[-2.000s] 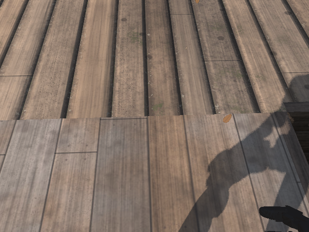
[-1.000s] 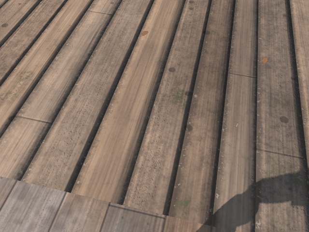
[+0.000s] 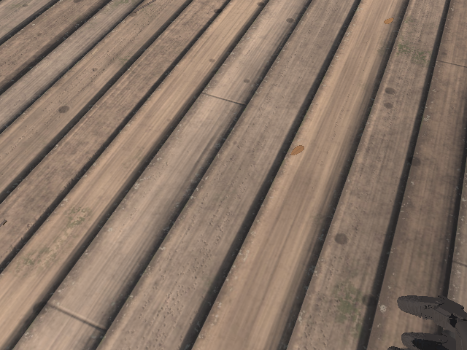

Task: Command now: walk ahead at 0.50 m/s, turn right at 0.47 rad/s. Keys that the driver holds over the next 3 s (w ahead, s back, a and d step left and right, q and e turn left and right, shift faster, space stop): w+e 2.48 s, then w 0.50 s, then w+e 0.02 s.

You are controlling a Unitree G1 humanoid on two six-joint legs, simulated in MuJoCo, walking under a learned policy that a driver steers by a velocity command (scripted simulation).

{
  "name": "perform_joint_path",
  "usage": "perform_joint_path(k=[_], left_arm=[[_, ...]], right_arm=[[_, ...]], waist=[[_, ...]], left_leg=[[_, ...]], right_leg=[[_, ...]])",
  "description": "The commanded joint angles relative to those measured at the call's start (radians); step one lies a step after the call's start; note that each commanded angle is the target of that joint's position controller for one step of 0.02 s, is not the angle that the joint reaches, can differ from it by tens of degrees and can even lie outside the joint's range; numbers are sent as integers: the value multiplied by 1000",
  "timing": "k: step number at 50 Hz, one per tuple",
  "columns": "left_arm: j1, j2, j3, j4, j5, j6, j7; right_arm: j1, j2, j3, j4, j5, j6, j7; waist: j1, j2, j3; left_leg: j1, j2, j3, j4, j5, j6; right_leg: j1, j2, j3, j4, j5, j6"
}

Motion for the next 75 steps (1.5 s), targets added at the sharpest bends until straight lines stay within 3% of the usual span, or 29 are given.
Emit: perform_joint_path(k=[1, 2, 3, 4, 5, 6, 8, 12, 18, 22, 25, 27, 28, 29, 30, 31, 33, 37, 42, 47, 50, 51, 52, 53, 54, 55, 59, 71, 75], left_arm=[[-69, 122, 27, -85, 6, -8, 5], [-71, 56, 5, -107, 24, -13, 2], [50, 11, -12, -143, -4, -25, 2], [36, 113, 8, -119, -17, -23, 7], [-51, 157, 22, -125, -9, -17, 7], [-83, 146, 23, -126, 1, -11, 7], [-116, 119, 26, -144, 7, -2, -4], [-170, 69, 15, -183, 8, 12, -18], [-332, 47, -5, -234, 10, -2, -51], [-428, 58, -5, -287, 6, -1, -72], [-361, 110, 22, -294, 14, 8, -76], [-59, 208, 79, -221, 9, 21, -54], [-11, 328, 102, -211, 2, 23, -35], [4, 304, 85, -245, 4, 7, -39], [-15, 233, 63, -231, 13, -4, -45], [-62, 207, 54, -226, 12, -12, -44], [-183, 156, 36, -247, 22, -15, -39], [-203, 164, 37, -237, 25, -23, -21], [-130, 189, 46, -195, 12, -11, 1], [-75, 183, 47, -162, 3, -2, 6], [-87, 129, 31, -166, 11, 4, 4], [-64, 60, 7, -178, 26, 2, 1], [68, 20, -8, -212, -9, -7, 0], [41, 132, 11, -187, -18, -7, 5], [-68, 187, 29, -196, -9, 0, 6], [-115, 179, 30, -203, 3, 7, 9], [-137, 107, 27, -216, 0, 20, -8], [-412, 48, -1, -303, 4, 7, -64], [-327, 116, 34, -307, 13, 17, -70]], right_arm=[[140, -160, -68, -32, -3, -22, -14], [295, -220, -84, -15, -17, -20, -24], [357, -291, -101, 19, -23, -1, -17], [334, -205, -86, 17, -10, 3, -11], [298, -147, -69, 12, -5, 3, -12], [250, -123, -59, 12, -12, 4, -10], [201, -91, -48, 27, -22, 4, -9], [205, -123, -63, 62, -15, -10, -10], [240, -181, -75, 110, -7, 3, -19], [295, -215, -84, 146, 11, 23, -20], [297, -259, -96, 149, 21, 44, -30], [291, -244, -85, 137, 17, 50, -41], [369, -120, -43, 83, -29, 34, -30], [339, -126, -29, 64, -21, -4, -15], [220, -199, -51, 35, 22, -23, -3], [183, -189, -43, 19, 28, -34, -3], [201, -190, -51, 38, -11, -28, -16], [209, -147, -43, 39, -27, 10, -18], [6, -97, -18, -9, -18, 4, -5], [-30, -156, -40, -28, 2, -12, 11], [144, -195, -68, 9, -7, -23, 2], [280, -246, -82, 19, -22, -25, -6], [356, -328, -102, 56, -30, -9, -1], [332, -233, -85, 42, -8, -5, 5], [290, -177, -69, 34, -5, 0, 1], [241, -155, -58, 29, -15, 5, -1], [205, -115, -48, 59, -17, -2, -10], [288, -218, -76, 150, 5, 27, -19], [281, -274, -94, 154, 27, 52, -28]], waist=[[-164, -124, -86], [-225, 2, -215], [-170, 314, -307], [-182, 218, -217], [-197, 127, -105], [-176, 69, -54], [-140, 92, 3], [-130, 69, 16], [-179, 27, 44], [-195, 28, 70], [-127, 76, -8], [37, 31, -164], [-26, -223, -259], [-13, -213, -434], [22, -128, -320], [-12, -93, -192], [-102, -45, -83], [-141, -66, -49], [-64, -93, -7], [-66, -127, -7], [-158, -137, -77], [-206, -9, -210], [-145, 329, -317], [-172, 217, -240], [-196, 132, -123], [-180, 69, -67], [-139, 109, 1], [-207, 33, 81], [-114, 82, -6]], left_leg=[[377, 43, -4, -54, -38, 59], [609, 223, -172, -49, -112, 124], [819, 423, -589, -140, -330, 274], [755, 422, -653, -183, -513, 275], [654, 373, -502, -191, -453, 237], [559, 325, -375, -207, -316, 215], [433, 265, -214, -252, -148, 198], [382, 258, -56, -314, 21, 221], [409, 239, 142, -321, 139, 193], [515, 273, 199, -277, 230, 166], [566, 273, 260, -72, 692, 134], [354, 219, 300, 345, 645, 78], [-98, 81, 290, 728, -169, 15], [-268, -34, 52, 911, -567, 8], [-361, 25, -9, 925, -481, 24], [-360, 62, 9, 849, -392, 36], [-227, 120, 10, 696, -294, 21], [-127, 111, 38, 551, -205, -35], [-41, 41, 46, 177, 107, -50], [32, 17, -3, 44, 53, -15], [289, 42, 8, -15, -35, 55], [528, 211, -155, -13, -102, 114], [798, 425, -636, -131, -386, 278], [751, 424, -713, -192, -632, 264], [642, 379, -546, -199, -574, 218], [536, 334, -408, -204, -421, 194], [372, 249, -128, -280, -142, 188], [499, 272, 213, -303, 161, 172], [575, 279, 285, -58, 715, 136]], right_leg=[[-176, -160, 181, 90, 214, -88], [-296, -93, 85, 375, 67, -49], [-591, 2, -41, 646, -270, -8], [-710, -79, -32, 791, -239, 6], [-732, -108, -39, 832, -147, 10], [-699, -136, -57, 825, -75, 20], [-648, -181, -68, 771, 3, 29], [-651, -202, -92, 682, 105, 51], [-593, -184, -161, 369, 362, 35], [-585, -160, -211, 261, 303, -8], [-412, -68, -293, 237, 150, -70], [53, -30, -249, 153, 214, -146], [443, -300, 226, 143, 161, -296], [551, -434, 655, -29, 13, -409], [479, -398, 524, -72, 13, -343], [326, -356, 391, -83, 71, -307], [57, -281, 226, -111, 270, -262], [-146, -231, 119, -162, 416, -272], [-214, -164, 60, -146, 266, -199], [-111, -219, 199, -41, 159, -166], [-132, -160, 196, 146, 185, -107], [-241, -90, 105, 431, 40, -67], [-585, 25, -25, 751, -290, -7], [-705, -57, -4, 880, -236, 10], [-728, -87, -25, 908, -144, 15], [-691, -120, -50, 891, -75, 21], [-601, -182, -83, 781, 31, 30], [-590, -168, -209, 286, 325, 5], [-386, -63, -300, 237, 142, -75]])
Next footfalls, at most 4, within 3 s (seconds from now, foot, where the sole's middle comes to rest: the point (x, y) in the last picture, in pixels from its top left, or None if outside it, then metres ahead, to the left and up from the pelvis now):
0.04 left None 0.17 0.13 -0.78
0.54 right None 0.40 -0.18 -0.78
1.00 left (312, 271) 0.74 -0.12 -0.78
1.54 right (440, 281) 0.75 -0.50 -0.78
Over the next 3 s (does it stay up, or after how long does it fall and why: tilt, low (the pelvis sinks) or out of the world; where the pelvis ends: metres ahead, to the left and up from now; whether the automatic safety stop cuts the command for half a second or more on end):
stays up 0.91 -1.08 0.00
